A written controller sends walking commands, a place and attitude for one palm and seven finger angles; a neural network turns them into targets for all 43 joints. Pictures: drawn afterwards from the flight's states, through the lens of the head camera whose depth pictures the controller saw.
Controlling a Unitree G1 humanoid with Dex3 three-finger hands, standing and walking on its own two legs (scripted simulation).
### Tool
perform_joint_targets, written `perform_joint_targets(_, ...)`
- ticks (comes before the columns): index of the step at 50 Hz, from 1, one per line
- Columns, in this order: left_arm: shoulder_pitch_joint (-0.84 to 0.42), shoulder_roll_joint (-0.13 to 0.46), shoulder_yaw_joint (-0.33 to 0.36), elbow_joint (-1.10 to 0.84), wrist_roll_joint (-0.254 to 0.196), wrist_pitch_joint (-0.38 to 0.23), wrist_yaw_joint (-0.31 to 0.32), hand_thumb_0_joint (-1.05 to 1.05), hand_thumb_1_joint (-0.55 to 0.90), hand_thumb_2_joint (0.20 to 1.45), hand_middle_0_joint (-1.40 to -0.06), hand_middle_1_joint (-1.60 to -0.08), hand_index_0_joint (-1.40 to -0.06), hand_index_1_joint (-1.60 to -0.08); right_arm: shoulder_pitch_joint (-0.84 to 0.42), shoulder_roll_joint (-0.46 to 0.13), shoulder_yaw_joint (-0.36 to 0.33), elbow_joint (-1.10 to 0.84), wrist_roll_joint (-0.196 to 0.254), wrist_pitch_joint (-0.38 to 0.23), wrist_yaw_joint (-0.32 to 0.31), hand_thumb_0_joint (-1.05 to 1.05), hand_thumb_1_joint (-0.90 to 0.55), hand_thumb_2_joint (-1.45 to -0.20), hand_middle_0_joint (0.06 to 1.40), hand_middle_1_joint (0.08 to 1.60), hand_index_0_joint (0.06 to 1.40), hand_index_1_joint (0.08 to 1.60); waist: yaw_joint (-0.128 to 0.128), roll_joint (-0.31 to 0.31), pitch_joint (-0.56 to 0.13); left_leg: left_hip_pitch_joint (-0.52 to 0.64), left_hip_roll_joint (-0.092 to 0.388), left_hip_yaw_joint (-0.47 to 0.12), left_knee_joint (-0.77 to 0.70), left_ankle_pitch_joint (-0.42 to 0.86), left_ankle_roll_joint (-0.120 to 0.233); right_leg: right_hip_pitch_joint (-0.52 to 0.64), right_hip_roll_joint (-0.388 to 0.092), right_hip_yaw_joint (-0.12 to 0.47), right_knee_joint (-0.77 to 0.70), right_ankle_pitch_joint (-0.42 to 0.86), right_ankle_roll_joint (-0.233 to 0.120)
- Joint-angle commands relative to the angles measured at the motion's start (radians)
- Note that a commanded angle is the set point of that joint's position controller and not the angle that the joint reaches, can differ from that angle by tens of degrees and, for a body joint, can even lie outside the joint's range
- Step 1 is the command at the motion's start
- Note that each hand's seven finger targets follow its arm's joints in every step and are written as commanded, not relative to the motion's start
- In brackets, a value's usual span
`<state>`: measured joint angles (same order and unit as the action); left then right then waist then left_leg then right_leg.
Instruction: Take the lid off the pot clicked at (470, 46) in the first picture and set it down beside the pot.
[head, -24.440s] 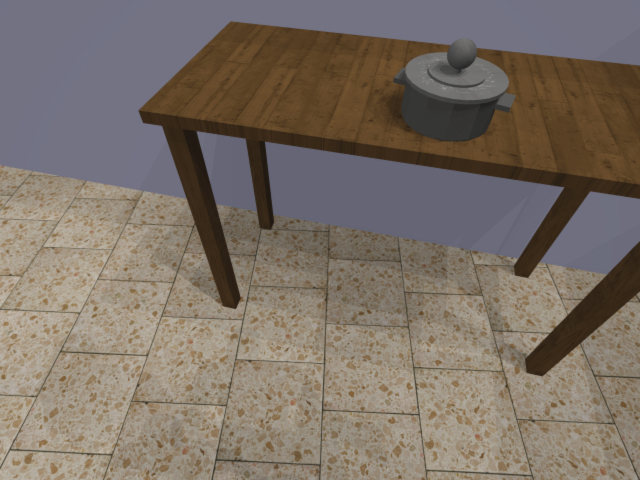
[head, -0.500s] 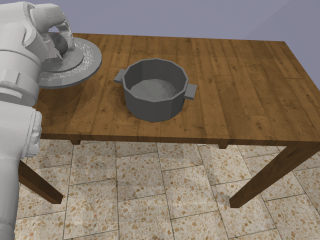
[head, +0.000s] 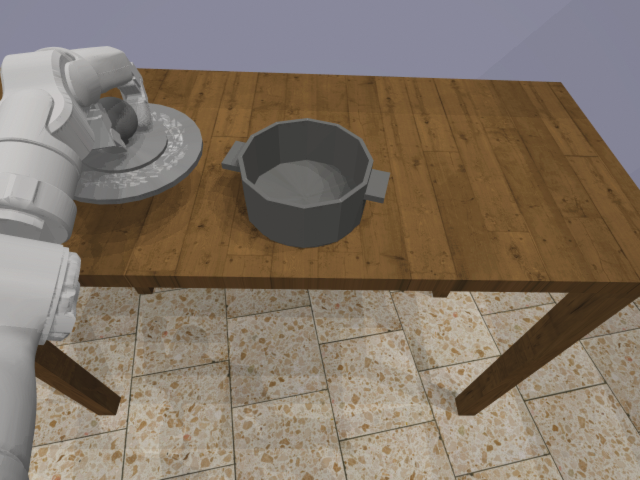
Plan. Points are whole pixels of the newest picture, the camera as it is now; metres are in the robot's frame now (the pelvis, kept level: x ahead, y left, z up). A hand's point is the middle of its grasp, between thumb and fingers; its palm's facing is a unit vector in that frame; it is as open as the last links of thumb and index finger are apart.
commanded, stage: lower the lid onto the table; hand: left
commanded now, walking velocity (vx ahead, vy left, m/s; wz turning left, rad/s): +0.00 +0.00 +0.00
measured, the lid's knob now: (114, 119) +0.51 +0.24 +0.18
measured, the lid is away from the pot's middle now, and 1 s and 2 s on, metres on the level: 0.23 0.23 0.26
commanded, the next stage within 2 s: open the fingers wide in 1.48 s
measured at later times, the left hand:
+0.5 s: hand (121, 150) +0.47 +0.23 +0.16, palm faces -0.43 -0.10 -0.90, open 7.7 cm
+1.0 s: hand (123, 179) +0.46 +0.23 +0.13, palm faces -0.48 -0.09 -0.87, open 7.7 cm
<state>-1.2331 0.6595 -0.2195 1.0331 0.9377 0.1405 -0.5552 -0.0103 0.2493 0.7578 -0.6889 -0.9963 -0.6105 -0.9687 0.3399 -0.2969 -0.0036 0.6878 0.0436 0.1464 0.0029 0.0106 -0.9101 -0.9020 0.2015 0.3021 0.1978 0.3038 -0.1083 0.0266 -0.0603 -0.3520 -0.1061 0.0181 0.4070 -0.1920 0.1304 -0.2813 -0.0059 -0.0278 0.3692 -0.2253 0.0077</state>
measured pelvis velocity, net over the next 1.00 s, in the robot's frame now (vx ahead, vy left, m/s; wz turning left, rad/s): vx -0.01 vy -0.01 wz -0.01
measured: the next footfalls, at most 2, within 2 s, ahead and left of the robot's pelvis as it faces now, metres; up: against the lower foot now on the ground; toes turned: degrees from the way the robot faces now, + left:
none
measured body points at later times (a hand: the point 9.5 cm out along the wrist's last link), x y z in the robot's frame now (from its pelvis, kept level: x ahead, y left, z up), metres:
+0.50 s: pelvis +0.00 +0.00 +0.00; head +0.04 +0.00 +0.45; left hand +0.49 +0.23 +0.21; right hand +0.02 -0.28 -0.12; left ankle +0.00 +0.03 -0.74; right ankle -0.03 -0.14 -0.74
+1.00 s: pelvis -0.01 -0.01 +0.00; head +0.04 +0.00 +0.44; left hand +0.48 +0.24 +0.18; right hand +0.00 -0.29 -0.12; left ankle +0.00 +0.03 -0.74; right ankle -0.03 -0.14 -0.74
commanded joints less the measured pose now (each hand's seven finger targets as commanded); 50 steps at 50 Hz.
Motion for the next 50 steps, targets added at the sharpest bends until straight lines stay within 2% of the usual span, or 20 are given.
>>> perform_joint_targets(1,-0.571,0.229,0.067,-0.189,0.016,-0.008,0.048,0.000,0.673,0.949,-0.856,-1.064,-0.792,-1.050,0.035,-0.175,-0.058,-0.091,0.004,-0.013,-0.013,0.000,-0.900,-0.900,0.200,0.300,0.200,0.300,-0.005,0.053,-0.406,0.433,0.061,-0.131,0.045,0.513,-0.104,-0.084,0.081,-0.003,-0.017,0.186,-0.053)
perform_joint_targets(3,-0.586,0.233,0.070,-0.153,0.015,-0.011,0.049,0.000,0.673,0.949,-0.856,-1.064,-0.792,-1.050,0.049,-0.178,-0.060,-0.081,0.001,-0.009,-0.018,0.000,-0.900,-0.900,0.200,0.300,0.200,0.300,-0.010,0.024,-0.375,0.402,0.057,-0.121,0.046,0.467,-0.098,-0.087,0.078,-0.002,-0.023,0.188,-0.055)
perform_joint_targets(8,-0.699,0.245,0.063,-0.213,0.021,-0.042,0.058,0.000,0.673,0.949,-0.856,-1.064,-0.792,-1.050,0.042,-0.177,-0.062,-0.078,0.000,-0.011,-0.027,0.000,-0.900,-0.900,0.200,0.300,0.200,0.300,-0.016,0.075,-0.428,0.445,0.061,-0.133,0.046,0.447,-0.103,-0.103,0.080,-0.002,-0.022,0.165,-0.060)
perform_joint_targets(12,-0.626,0.180,0.028,-0.121,0.017,-0.050,0.058,0.000,0.673,0.949,-0.856,-1.064,-0.792,-1.050,0.046,-0.172,-0.061,-0.065,0.005,-0.009,-0.027,0.000,-0.900,-0.900,0.200,0.300,0.200,0.300,-0.022,0.089,-0.389,0.445,0.067,-0.141,0.044,0.427,-0.109,-0.146,0.082,-0.007,-0.018,0.133,-0.058)
perform_joint_targets(15,-0.596,0.207,0.055,-0.146,0.018,-0.063,0.063,0.000,0.673,0.949,-0.856,-1.064,-0.792,-1.050,0.049,-0.175,-0.062,-0.072,0.001,0.000,-0.021,0.000,-0.900,-0.900,0.200,0.300,0.200,0.300,-0.012,0.090,-0.428,0.440,0.059,-0.131,0.062,0.482,-0.109,-0.118,0.082,-0.004,-0.004,0.173,-0.060)
perform_joint_targets(16,-0.599,0.165,0.022,-0.139,0.015,-0.063,0.060,0.000,0.673,0.949,-0.856,-1.064,-0.792,-1.050,0.044,-0.170,-0.061,-0.072,0.002,-0.001,-0.021,0.000,-0.900,-0.900,0.200,0.300,0.200,0.300,-0.020,0.080,-0.415,0.439,0.058,-0.131,0.063,0.475,-0.106,-0.128,0.083,-0.005,-0.007,0.170,-0.058)
perform_joint_targets(18,-0.600,0.190,0.046,-0.186,0.011,-0.071,0.062,0.000,0.673,0.949,-0.856,-1.064,-0.792,-1.050,0.059,-0.177,-0.069,-0.072,-0.003,0.002,-0.017,0.000,-0.900,-0.900,0.200,0.300,0.200,0.300,-0.014,0.082,-0.442,0.454,0.060,-0.126,0.077,0.538,-0.108,-0.118,0.084,-0.002,-0.004,0.199,-0.059)
perform_joint_targets(20,-0.592,0.216,0.070,-0.160,0.010,-0.073,0.063,0.000,0.673,0.949,-0.856,-1.064,-0.792,-1.050,0.058,-0.178,-0.067,-0.068,0.000,0.009,-0.017,0.000,-0.900,-0.900,0.200,0.300,0.200,0.300,-0.018,0.048,-0.429,0.439,0.060,-0.132,0.072,0.505,-0.104,-0.117,0.087,-0.005,-0.001,0.189,-0.056)
perform_joint_targets(23,-0.597,0.245,0.087,-0.170,0.006,-0.086,0.066,0.000,0.673,0.949,-0.856,-1.064,-0.792,-1.050,0.067,-0.183,-0.069,-0.070,-0.003,0.010,-0.020,0.000,-0.900,-0.900,0.200,0.300,0.200,0.300,-0.012,0.063,-0.434,0.420,0.055,-0.121,0.074,0.507,-0.103,-0.101,0.086,-0.004,0.002,0.208,-0.060)
perform_joint_targets(26,-0.559,0.239,0.080,-0.101,0.014,-0.087,0.074,0.000,0.673,0.949,-0.856,-1.064,-0.792,-1.050,0.066,-0.179,-0.064,-0.066,0.005,0.014,-0.023,0.000,-0.900,-0.900,0.200,0.300,0.200,0.300,-0.015,0.036,-0.381,0.378,0.055,-0.118,0.061,0.414,-0.095,-0.113,0.089,-0.006,0.001,0.168,-0.057)
perform_joint_targets(30,-0.577,0.265,0.101,-0.163,0.024,-0.115,0.094,0.000,0.673,0.949,-0.856,-1.064,-0.792,-1.050,0.067,-0.177,-0.066,-0.078,0.001,0.014,-0.024,0.000,-0.900,-0.900,0.200,0.300,0.200,0.300,-0.006,0.093,-0.429,0.411,0.060,-0.123,0.072,0.466,-0.100,-0.112,0.088,-0.002,0.010,0.176,-0.062)
perform_joint_targets(32,-0.529,0.257,0.102,-0.119,0.022,-0.117,0.100,0.000,0.673,0.949,-0.856,-1.064,-0.792,-1.050,0.077,-0.176,-0.067,-0.075,0.002,0.013,-0.026,0.000,-0.900,-0.900,0.200,0.300,0.200,0.300,-0.007,0.078,-0.413,0.401,0.062,-0.120,0.074,0.455,-0.097,-0.119,0.090,-0.003,0.011,0.170,-0.060)
perform_joint_targets(34,-0.470,0.329,0.157,-0.068,0.022,-0.124,0.108,0.000,0.673,0.949,-0.856,-1.064,-0.792,-1.050,0.084,-0.184,-0.061,-0.076,0.004,0.011,-0.028,0.000,-0.900,-0.900,0.200,0.300,0.200,0.300,0.006,0.039,-0.399,0.341,0.056,-0.101,0.073,0.428,-0.086,-0.079,0.088,-0.001,0.019,0.196,-0.060)
perform_joint_targets(37,-0.535,0.259,0.089,-0.138,0.019,-0.125,0.106,0.000,0.673,0.949,-0.856,-1.064,-0.792,-1.050,0.071,-0.176,-0.066,-0.083,0.006,0.016,-0.028,0.000,-0.900,-0.900,0.200,0.300,0.200,0.300,-0.009,0.078,-0.415,0.365,0.059,-0.104,0.071,0.420,-0.085,-0.095,0.083,0.001,0.016,0.188,-0.056)
perform_joint_targets(41,-0.504,0.305,0.136,-0.163,0.019,-0.146,0.111,0.000,0.673,0.949,-0.856,-1.064,-0.792,-1.050,0.082,-0.178,-0.072,-0.086,0.002,0.017,-0.029,0.000,-0.900,-0.900,0.200,0.300,0.200,0.300,-0.010,0.083,-0.449,0.410,0.064,-0.108,0.097,0.488,-0.080,-0.107,0.087,0.007,0.018,0.202,-0.055)
perform_joint_targets(43,-0.455,0.278,0.121,-0.126,0.000,-0.150,0.104,0.000,0.673,0.949,-0.856,-1.064,-0.792,-1.050,0.088,-0.179,-0.072,-0.084,0.004,0.017,-0.029,0.000,-0.900,-0.900,0.200,0.300,0.200,0.300,-0.012,0.062,-0.418,0.374,0.061,-0.100,0.097,0.476,-0.080,-0.102,0.086,0.002,0.016,0.214,-0.055)
perform_joint_targets(46,-0.480,0.216,0.058,-0.078,-0.004,-0.134,0.101,0.000,0.673,0.949,-0.856,-1.064,-0.792,-1.050,0.081,-0.180,-0.067,-0.061,0.011,0.028,-0.032,0.000,-0.900,-0.900,0.200,0.300,0.200,0.300,-0.031,0.041,-0.323,0.328,0.061,-0.099,0.070,0.314,-0.070,-0.149,0.086,-0.002,0.005,0.146,-0.052)
perform_joint_targets(48,-0.539,0.221,0.054,-0.139,0.000,-0.144,0.108,0.000,0.673,0.949,-0.856,-1.064,-0.792,-1.050,0.078,-0.184,-0.069,-0.065,0.008,0.028,-0.036,0.000,-0.900,-0.900,0.200,0.300,0.200,0.300,-0.027,0.101,-0.356,0.358,0.060,-0.105,0.072,0.324,-0.078,-0.158,0.086,-0.003,0.002,0.140,-0.061)
perform_joint_targets(49,-0.562,0.267,0.093,-0.164,0.009,-0.153,0.115,0.000,0.673,0.949,-0.856,-1.064,-0.792,-1.050,0.086,-0.183,-0.070,-0.063,0.007,0.026,-0.037,0.000,-0.900,-0.900,0.200,0.300,0.200,0.300,-0.024,0.100,-0.392,0.386,0.064,-0.120,0.078,0.351,-0.080,-0.156,0.091,-0.001,0.009,0.140,-0.061)
perform_joint_targets(50,-0.559,0.229,0.059,-0.137,0.009,-0.159,0.113,0.000,0.673,0.949,-0.856,-1.064,-0.792,-1.050,0.081,-0.178,-0.068,-0.061,0.007,0.021,-0.041,0.000,-0.900,-0.900,0.200,0.300,0.200,0.300,-0.032,0.108,-0.386,0.393,0.061,-0.118,0.086,0.360,-0.076,-0.171,0.091,0.000,0.009,0.140,-0.060)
